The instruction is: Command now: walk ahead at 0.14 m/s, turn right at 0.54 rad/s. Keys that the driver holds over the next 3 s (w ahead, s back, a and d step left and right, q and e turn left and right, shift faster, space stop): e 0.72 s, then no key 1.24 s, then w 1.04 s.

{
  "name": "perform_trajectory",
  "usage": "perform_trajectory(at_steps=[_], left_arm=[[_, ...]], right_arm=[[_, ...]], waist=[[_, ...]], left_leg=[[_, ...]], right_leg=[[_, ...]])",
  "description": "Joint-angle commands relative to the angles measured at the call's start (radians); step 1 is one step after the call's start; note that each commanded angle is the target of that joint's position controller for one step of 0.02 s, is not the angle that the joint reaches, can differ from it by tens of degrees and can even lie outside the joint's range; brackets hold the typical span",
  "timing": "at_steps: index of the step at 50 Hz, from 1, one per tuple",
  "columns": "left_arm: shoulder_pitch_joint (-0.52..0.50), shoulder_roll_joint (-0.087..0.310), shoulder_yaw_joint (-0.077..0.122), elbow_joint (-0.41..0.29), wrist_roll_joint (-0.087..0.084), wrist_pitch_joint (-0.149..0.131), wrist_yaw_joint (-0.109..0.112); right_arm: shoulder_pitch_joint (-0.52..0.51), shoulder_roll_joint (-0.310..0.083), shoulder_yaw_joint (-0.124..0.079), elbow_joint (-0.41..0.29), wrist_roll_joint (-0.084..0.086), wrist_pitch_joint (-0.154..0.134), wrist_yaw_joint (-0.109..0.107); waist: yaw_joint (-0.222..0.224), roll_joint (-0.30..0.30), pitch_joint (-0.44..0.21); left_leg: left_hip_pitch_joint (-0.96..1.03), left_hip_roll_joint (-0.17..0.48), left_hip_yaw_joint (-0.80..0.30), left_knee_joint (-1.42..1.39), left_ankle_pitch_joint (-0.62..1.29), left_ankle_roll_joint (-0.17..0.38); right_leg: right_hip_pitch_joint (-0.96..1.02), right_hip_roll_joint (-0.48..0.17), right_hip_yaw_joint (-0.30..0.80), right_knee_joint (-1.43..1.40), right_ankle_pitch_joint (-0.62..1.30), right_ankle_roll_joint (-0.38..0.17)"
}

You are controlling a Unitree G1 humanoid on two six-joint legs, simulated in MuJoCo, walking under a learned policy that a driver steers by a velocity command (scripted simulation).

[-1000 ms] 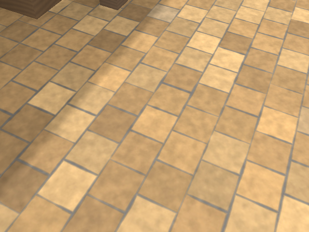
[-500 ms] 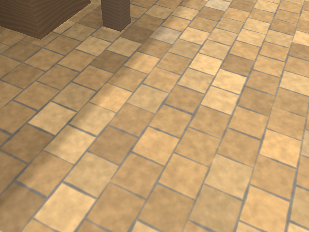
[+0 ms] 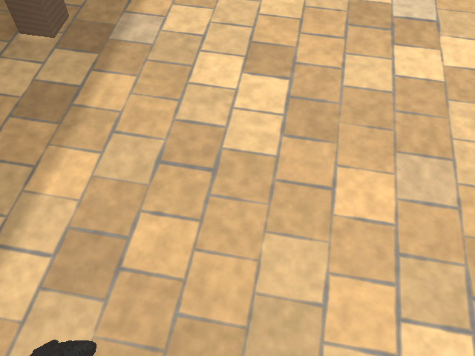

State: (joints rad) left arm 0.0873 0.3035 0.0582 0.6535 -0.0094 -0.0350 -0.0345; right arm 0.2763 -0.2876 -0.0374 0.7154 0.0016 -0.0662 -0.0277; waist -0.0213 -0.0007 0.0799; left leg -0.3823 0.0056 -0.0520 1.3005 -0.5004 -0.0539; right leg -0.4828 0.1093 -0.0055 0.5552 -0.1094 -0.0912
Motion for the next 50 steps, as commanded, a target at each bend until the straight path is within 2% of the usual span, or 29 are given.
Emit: perform_trajectory(at_steps=[1, 4, 6, 9, 12, 15, 17, 18, 19, 20, 21, 22, 23, 24, 26, 28, 31, 34, 37, 38, 39, 40, 41, 42, 43, 44, 45, 47, 50], left_arm=[[0.032, 0.132, 0.042, -0.071, 0.011, -0.002, 0.014], [0.032, 0.142, 0.048, -0.053, 0.014, -0.004, 0.021], [0.043, 0.161, 0.054, -0.045, 0.007, 0.008, 0.034], [0.037, 0.164, 0.054, -0.049, -0.008, 0.038, 0.054], [0.047, 0.167, 0.055, -0.051, -0.008, 0.056, 0.065], [0.072, 0.165, 0.056, -0.050, -0.006, 0.066, 0.063], [0.062, 0.152, 0.051, -0.055, -0.015, 0.072, 0.062], [0.059, 0.135, 0.046, -0.059, -0.022, 0.075, 0.064], [0.108, 0.084, 0.031, -0.062, -0.013, 0.076, 0.062], [0.129, 0.078, 0.031, -0.092, -0.017, 0.068, 0.059], [0.136, 0.174, 0.057, -0.072, 0.001, 0.057, 0.056], [0.139, 0.205, 0.074, -0.053, -0.008, 0.061, 0.053], [0.151, 0.186, 0.075, -0.031, -0.013, 0.075, 0.059], [0.149, 0.166, 0.070, -0.031, -0.012, 0.088, 0.062], [0.126, 0.105, 0.053, -0.047, -0.020, 0.100, 0.057], [0.075, 0.080, 0.043, -0.076, -0.022, 0.098, 0.054], [0.042, 0.065, 0.034, -0.103, -0.015, 0.095, 0.040], [0.051, 0.083, 0.041, -0.112, -0.013, 0.099, 0.026], [0.117, 0.082, 0.051, -0.096, -0.012, 0.102, 0.015], [0.155, 0.095, 0.058, -0.082, -0.007, 0.100, 0.020], [0.185, 0.169, 0.077, -0.087, -0.007, 0.095, 0.032], [0.166, 0.258, 0.086, -0.113, 0.018, 0.086, 0.040], [0.198, 0.201, 0.071, -0.107, 0.046, 0.063, 0.036], [0.159, 0.168, 0.055, -0.091, 0.045, 0.049, 0.036], [0.103, 0.145, 0.049, -0.087, 0.028, 0.043, 0.041], [0.062, 0.120, 0.038, -0.087, 0.011, 0.041, 0.044], [0.040, 0.105, 0.027, -0.083, 0.008, 0.042, 0.049], [0.029, 0.077, 0.015, -0.074, 0.019, 0.041, 0.056], [0.035, 0.077, 0.014, -0.055, 0.019, 0.043, 0.058]], right_arm=[[0.054, -0.156, -0.043, -0.085, -0.012, 0.011, -0.017], [0.061, -0.108, -0.031, -0.088, -0.028, 0.029, -0.028], [0.025, -0.098, -0.027, -0.100, -0.033, 0.037, -0.035], [-0.051, -0.094, -0.025, -0.125, -0.024, 0.048, -0.032], [-0.122, -0.092, -0.024, -0.148, -0.014, 0.043, -0.022], [-0.140, -0.105, -0.030, -0.154, -0.006, 0.022, -0.011], [-0.103, -0.108, -0.039, -0.144, -0.001, 0.009, -0.003], [-0.069, -0.121, -0.047, -0.132, -0.002, 0.003, -0.001], [-0.060, -0.181, -0.061, -0.138, -0.016, 0.006, -0.005], [-0.083, -0.248, -0.079, -0.127, -0.051, 0.024, -0.005], [-0.075, -0.181, -0.069, -0.144, -0.049, 0.027, -0.004], [-0.090, -0.135, -0.055, -0.154, -0.040, 0.030, -0.009], [-0.121, -0.113, -0.050, -0.157, -0.028, 0.035, -0.011], [-0.138, -0.105, -0.047, -0.156, -0.014, 0.039, -0.014], [-0.140, -0.111, -0.048, -0.149, -0.019, 0.050, -0.018], [-0.119, -0.124, -0.057, -0.138, -0.024, 0.060, -0.023], [-0.121, -0.157, -0.074, -0.129, -0.017, 0.069, -0.021], [-0.129, -0.181, -0.085, -0.117, -0.002, 0.069, -0.010], [-0.148, -0.182, -0.087, -0.103, 0.025, 0.066, -0.005], [-0.106, -0.151, -0.078, -0.080, 0.027, 0.063, -0.003], [-0.067, -0.095, -0.061, -0.078, -0.004, 0.061, 0.004], [-0.114, -0.056, -0.039, -0.133, -0.040, 0.058, 0.004], [-0.185, -0.118, -0.059, -0.135, -0.018, 0.059, -0.007], [-0.189, -0.140, -0.067, -0.124, 0.002, 0.065, -0.009], [-0.165, -0.134, -0.071, -0.100, 0.000, 0.071, -0.014], [-0.152, -0.136, -0.073, -0.086, -0.007, 0.078, -0.020], [-0.131, -0.130, -0.073, -0.075, -0.010, 0.080, -0.019], [-0.096, -0.102, -0.065, -0.058, -0.003, 0.080, -0.012], [-0.129, -0.062, -0.043, -0.061, -0.002, 0.080, -0.006]], waist=[[-0.009, -0.008, -0.176], [-0.026, -0.036, -0.185], [-0.017, -0.038, -0.214], [0.004, -0.068, -0.217], [0.034, -0.113, -0.186], [0.051, -0.147, -0.193], [0.021, -0.157, -0.200], [0.000, -0.147, -0.197], [0.028, -0.011, -0.242], [0.077, 0.303, -0.187], [0.037, 0.257, -0.206], [0.036, 0.173, -0.199], [0.048, 0.117, -0.177], [0.045, 0.112, -0.158], [0.035, 0.134, -0.134], [0.006, 0.178, -0.144], [-0.011, 0.200, -0.174], [-0.012, 0.216, -0.179], [0.033, 0.193, -0.170], [0.043, 0.142, -0.171], [0.027, -0.070, -0.188], [0.024, -0.330, -0.177], [0.104, -0.224, -0.231], [0.074, -0.176, -0.187], [0.048, -0.138, -0.166], [0.035, -0.132, -0.151], [0.018, -0.134, -0.154], [0.003, -0.128, -0.177], [0.027, -0.129, -0.161]], left_leg=[[-0.184, 0.058, -0.058, -0.017, 0.085, -0.006], [-0.137, 0.045, -0.031, -0.148, 0.113, -0.030], [-0.154, 0.031, -0.034, -0.225, 0.164, -0.045], [-0.159, 0.016, -0.053, -0.349, 0.255, -0.052], [-0.147, -0.003, -0.070, -0.485, 0.273, -0.048], [-0.082, -0.030, -0.070, -0.612, 0.213, -0.032], [0.017, -0.039, -0.061, -0.794, 0.257, -0.008], [0.115, -0.005, -0.063, -0.926, 0.373, 0.014], [0.256, 0.181, -0.193, -0.944, 0.489, 0.084], [0.302, 0.359, -0.430, -0.960, 0.738, 0.256], [0.304, 0.423, -0.483, -0.951, 0.801, 0.335], [0.285, 0.379, -0.381, -0.928, 0.801, 0.313], [0.270, 0.311, -0.284, -0.912, 0.767, 0.269], [0.266, 0.282, -0.230, -0.908, 0.751, 0.247], [0.241, 0.230, -0.127, -0.930, 0.742, 0.235], [0.286, 0.236, -0.094, -0.938, 0.733, 0.253], [0.292, 0.268, -0.054, -0.934, 0.726, 0.265], [0.269, 0.292, -0.029, -0.928, 0.686, 0.262], [0.219, 0.282, 0.008, -0.850, 0.602, 0.210], [0.145, 0.248, 0.050, -0.780, 0.524, 0.155], [-0.040, 0.162, 0.150, -0.570, 0.268, 0.054], [-0.281, 0.034, 0.156, -0.344, -0.173, -0.023], [-0.263, 0.044, 0.027, -0.188, -0.194, -0.025], [-0.261, 0.058, 0.008, -0.143, -0.125, -0.016], [-0.258, 0.065, 0.002, -0.159, -0.050, -0.014], [-0.249, 0.070, -0.002, -0.175, 0.010, -0.021], [-0.198, 0.059, 0.007, -0.164, 0.064, -0.030], [-0.132, 0.050, 0.016, -0.211, 0.127, -0.040], [-0.064, 0.059, 0.019, -0.427, 0.142, -0.038]], right_leg=[[0.243, -0.287, 0.394, -0.249, 0.292, -0.218], [0.131, -0.251, 0.322, -0.237, 0.450, -0.214], [0.142, -0.237, 0.324, -0.219, 0.420, -0.197], [0.145, -0.197, 0.356, -0.218, 0.117, -0.147], [0.160, -0.189, 0.418, -0.217, -0.081, -0.128], [0.221, -0.203, 0.479, -0.157, 0.022, -0.124], [0.255, -0.188, 0.512, -0.096, 0.123, -0.097], [0.227, -0.154, 0.498, -0.052, 0.091, -0.059], [0.138, -0.087, 0.409, 0.098, -0.181, -0.003], [-0.090, 0.070, 0.201, 0.262, -0.485, 0.064], [-0.141, 0.010, 0.174, 0.505, -0.544, 0.116], [-0.142, -0.016, 0.167, 0.609, -0.484, 0.140], [-0.142, -0.032, 0.150, 0.655, -0.431, 0.164], [-0.162, -0.043, 0.138, 0.689, -0.381, 0.180], [-0.146, -0.056, 0.080, 0.640, -0.321, 0.198], [-0.141, -0.076, 0.046, 0.541, -0.304, 0.207], [-0.041, -0.114, 0.016, 0.377, -0.307, 0.195], [0.059, -0.116, -0.027, 0.236, -0.287, 0.165], [0.206, -0.089, -0.068, -0.026, -0.132, 0.099], [0.324, -0.074, -0.046, -0.134, -0.033, 0.066], [0.496, -0.231, 0.182, -0.186, 0.237, 0.008], [0.512, -0.490, 0.483, -0.177, 0.518, -0.194], [0.443, -0.507, 0.481, -0.203, 0.435, -0.277], [0.405, -0.444, 0.386, -0.207, 0.352, -0.231], [0.389, -0.382, 0.322, -0.206, 0.272, -0.172], [0.376, -0.355, 0.287, -0.203, 0.283, -0.142], [0.342, -0.331, 0.249, -0.200, 0.347, -0.136], [0.335, -0.305, 0.203, -0.200, 0.368, -0.134], [0.349, -0.295, 0.201, -0.200, 0.277, -0.129]])
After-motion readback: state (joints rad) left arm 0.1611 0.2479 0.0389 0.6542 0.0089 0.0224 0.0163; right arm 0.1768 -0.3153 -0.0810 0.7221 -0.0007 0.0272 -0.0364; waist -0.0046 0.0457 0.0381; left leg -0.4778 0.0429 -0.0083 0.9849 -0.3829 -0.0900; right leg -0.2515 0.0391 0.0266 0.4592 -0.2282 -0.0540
